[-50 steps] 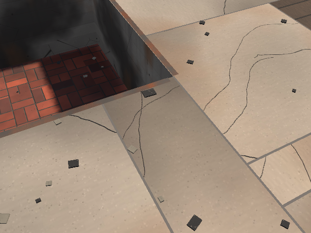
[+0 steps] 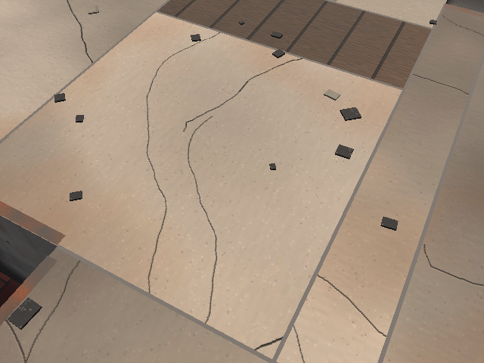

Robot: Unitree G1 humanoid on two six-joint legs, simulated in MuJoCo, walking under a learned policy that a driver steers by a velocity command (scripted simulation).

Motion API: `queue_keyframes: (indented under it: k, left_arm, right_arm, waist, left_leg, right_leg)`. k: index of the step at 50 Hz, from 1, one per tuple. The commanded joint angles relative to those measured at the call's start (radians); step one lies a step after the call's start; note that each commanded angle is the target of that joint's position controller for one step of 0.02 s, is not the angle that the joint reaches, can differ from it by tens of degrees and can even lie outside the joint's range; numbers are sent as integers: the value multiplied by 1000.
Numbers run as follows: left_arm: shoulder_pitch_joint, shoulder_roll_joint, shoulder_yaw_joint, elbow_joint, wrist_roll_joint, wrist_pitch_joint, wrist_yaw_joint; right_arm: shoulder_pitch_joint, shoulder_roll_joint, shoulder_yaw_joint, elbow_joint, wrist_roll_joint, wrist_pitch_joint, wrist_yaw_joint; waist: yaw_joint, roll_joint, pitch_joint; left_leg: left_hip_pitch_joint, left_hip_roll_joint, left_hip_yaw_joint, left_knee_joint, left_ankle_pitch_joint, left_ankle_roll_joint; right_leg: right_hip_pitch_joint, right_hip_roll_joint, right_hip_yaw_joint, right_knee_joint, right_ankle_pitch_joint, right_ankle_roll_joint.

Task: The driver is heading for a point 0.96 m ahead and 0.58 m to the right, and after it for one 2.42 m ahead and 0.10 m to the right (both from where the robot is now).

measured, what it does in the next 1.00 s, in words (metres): walks ahead, turning right: right foot, then left foot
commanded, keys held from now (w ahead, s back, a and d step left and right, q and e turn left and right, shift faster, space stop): w+e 1.00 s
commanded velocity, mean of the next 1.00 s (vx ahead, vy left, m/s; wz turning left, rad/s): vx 0.50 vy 0.00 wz -0.60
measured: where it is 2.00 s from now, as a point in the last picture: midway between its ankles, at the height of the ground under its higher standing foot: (403, 212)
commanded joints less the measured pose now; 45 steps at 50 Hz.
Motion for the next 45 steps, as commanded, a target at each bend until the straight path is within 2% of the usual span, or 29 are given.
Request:
queue_keyframes:
  k: [1,4,7,9,10,11,12,13,14,15,16,17,18,19,21,26,28,31,33,34,35,36,37,38,39,40,41,42,45]
  left_arm:
    - [-23,16,-5,-63,0,-19,-19]
    - [-134,2,-15,-98,1,-27,-39]
    - [-191,16,-11,-134,-2,-26,-56]
    - [-155,51,7,-142,3,-19,-60]
    - [-80,82,24,-130,4,-14,-59]
    - [70,126,52,-93,1,-9,-52]
    - [254,195,86,-46,-2,1,-34]
    - [225,317,100,-52,-14,-7,-23]
    - [262,239,75,-86,-5,-26,-28]
    - [226,178,56,-71,5,-41,-32]
    - [166,151,47,-70,1,-49,-32]
    - [94,120,35,-80,2,-49,-30]
    - [51,99,26,-94,14,-50,-25]
    - [32,98,24,-98,20,-51,-21]
    - [38,111,27,-81,15,-55,-10]
    - [110,144,36,-36,5,-45,14]
    - [154,151,38,-15,1,-41,15]
    - [183,136,35,6,-6,-34,18]
    - [173,136,37,8,-3,-27,20]
    - [160,122,34,6,-2,-23,19]
    - [158,83,20,-1,4,-24,16]
    - [179,21,-3,-20,23,-25,14]
    - [310,-5,-14,-45,-16,-34,13]
    - [288,103,5,-15,-24,-32,18]
    - [176,148,19,-28,-17,-26,17]
    - [125,138,19,-37,-5,-22,19]
    - [92,122,21,-49,4,-23,16]
    - [98,101,20,-51,-2,-20,10]
    - [82,47,10,-62,-5,-6,4]
  right_arm:
    - [-89,-152,-33,-70,4,-12,-6]
    - [-38,-179,-38,-43,12,3,-12]
    - [-7,-207,-45,-23,28,24,-13]
    - [-12,-239,-53,-24,37,38,-19]
    - [-18,-252,-57,-26,41,47,-23]
    - [-34,-247,-53,-33,47,54,-28]
    - [-28,-211,-36,-48,30,50,-33]
    - [74,-54,16,-110,-19,28,-17]
    - [-17,-123,12,-124,12,-12,-4]
    - [-127,-180,-3,-156,50,-31,3]
    - [-138,-168,4,-159,42,-40,-1]
    - [-134,-169,1,-146,14,-41,-7]
    - [-115,-177,-5,-141,1,-31,-7]
    - [-102,-174,-7,-139,-4,-20,-6]
    - [-102,-145,1,-137,-12,-2,-5]
    - [-292,-82,28,-186,-9,3,1]
    - [-350,-90,27,-202,3,-3,9]
    - [-364,-126,11,-213,11,-12,18]
    - [-321,-146,-2,-205,13,-19,19]
    - [-254,-154,-11,-188,12,-23,15]
    - [-152,-182,-26,-171,1,-28,8]
    - [-2,-237,-40,-162,-11,-28,-1]
    - [57,-292,-55,-126,-18,-15,9]
    - [23,-191,-34,-149,4,-10,13]
    - [-16,-142,-21,-154,7,-3,6]
    - [-59,-129,-14,-157,-3,3,4]
    - [-81,-113,-10,-145,-7,5,1]
    - [-89,-104,-6,-138,-13,2,-2]
    - [-80,-107,-12,-108,0,-11,-4]
  waist:
    - [21,94,-6]
    - [-22,83,21]
    - [-24,95,33]
    - [20,130,-14]
    - [69,144,-64]
    - [157,131,-140]
    - [239,66,-230]
    - [100,-220,-310]
    - [176,-116,-459]
    - [192,-53,-306]
    - [143,12,-210]
    - [98,44,-147]
    - [62,22,-122]
    - [42,10,-110]
    - [32,16,-89]
    - [101,-13,-39]
    - [129,-20,-36]
    - [124,-43,-39]
    - [95,-74,-45]
    - [58,-81,-65]
    - [8,-62,-139]
    - [-41,69,-293]
    - [25,420,-390]
    - [4,277,-300]
    - [-21,181,-179]
    - [-5,110,-115]
    - [9,106,-63]
    - [29,140,-52]
    - [36,152,-34]
  left_leg:
    - [7,269,-100,-140,292,139]
    - [57,279,-36,-132,311,122]
    - [153,311,1,-84,423,103]
    - [196,316,36,38,738,83]
    - [197,311,53,162,881,73]
    - [128,286,81,355,901,48]
    - [-104,249,82,643,655,6]
    - [-579,56,18,1008,-344,-58]
    - [-699,19,-220,1132,-412,-51]
    - [-773,70,-236,1108,-302,-30]
    - [-735,112,-231,1013,-212,-22]
    - [-667,142,-229,927,-165,-34]
    - [-595,161,-235,881,-129,-44]
    - [-554,162,-230,850,-111,-58]
    - [-525,155,-203,771,-76,-90]
    - [-444,84,-180,396,242,-119]
    - [-399,55,-184,315,298,-114]
    - [-390,50,-226,238,246,-85]
    - [-342,47,-226,223,147,-54]
    - [-252,42,-206,190,135,-32]
    - [-79,81,-225,182,134,5]
    - [187,259,-402,199,91,65]
    - [443,458,-895,64,-195,216]
    - [388,456,-933,16,-407,194]
    - [272,417,-764,7,-364,154]
    - [155,375,-636,-5,-222,135]
    - [74,339,-542,-24,-105,135]
    - [20,312,-464,-46,-34,125]
    - [-15,298,-328,-101,89,144]
  right_leg:
    - [1,-23,-5,-154,165,-3]
    - [22,-4,-65,-292,222,-19]
    - [27,20,-104,-368,143,-51]
    - [125,81,-156,-385,34,-91]
    - [229,120,-180,-392,-12,-117]
    - [438,161,-189,-454,33,-155]
    - [755,109,-62,-478,55,-205]
    - [1099,-168,498,-520,-57,-390]
    - [1151,-244,776,-683,-225,-449]
    - [1050,-211,627,-718,-166,-386]
    - [897,-170,507,-720,-78,-349]
    - [755,-129,414,-729,32,-322]
    - [657,-100,357,-750,122,-315]
    - [595,-84,333,-770,169,-315]
    - [506,-63,269,-784,270,-319]
    - [400,27,169,-769,167,-245]
    - [405,17,203,-757,104,-230]
    - [500,-21,294,-672,52,-211]
    - [540,-38,345,-610,79,-195]
    - [534,-19,345,-558,109,-178]
    - [496,34,305,-421,143,-144]
    - [367,104,216,-129,-43,-103]
    - [23,212,115,169,-435,-44]
    - [-84,128,139,291,-381,-25]
    - [-106,97,107,311,-286,-17]
    - [-71,64,76,292,-218,-10]
    - [-55,37,75,247,-173,-8]
    - [-8,11,69,216,-145,-10]
    - [-8,-11,35,139,-118,-2]
Velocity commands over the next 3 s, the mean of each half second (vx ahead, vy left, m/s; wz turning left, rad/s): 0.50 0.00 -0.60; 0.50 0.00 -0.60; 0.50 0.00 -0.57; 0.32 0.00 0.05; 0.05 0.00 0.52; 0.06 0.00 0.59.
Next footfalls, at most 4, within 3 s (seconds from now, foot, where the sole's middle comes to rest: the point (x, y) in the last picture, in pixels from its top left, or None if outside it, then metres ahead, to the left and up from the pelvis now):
0.24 right None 0.29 -0.15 -0.78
0.70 left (252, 306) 0.62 -0.03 -0.78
1.22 right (375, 275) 0.70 -0.41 -0.78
1.72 left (381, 183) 1.05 -0.51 -0.78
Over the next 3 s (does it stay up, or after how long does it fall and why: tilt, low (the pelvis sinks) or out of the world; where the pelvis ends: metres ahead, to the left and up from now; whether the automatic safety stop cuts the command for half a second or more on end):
stays up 0.96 -0.53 0.00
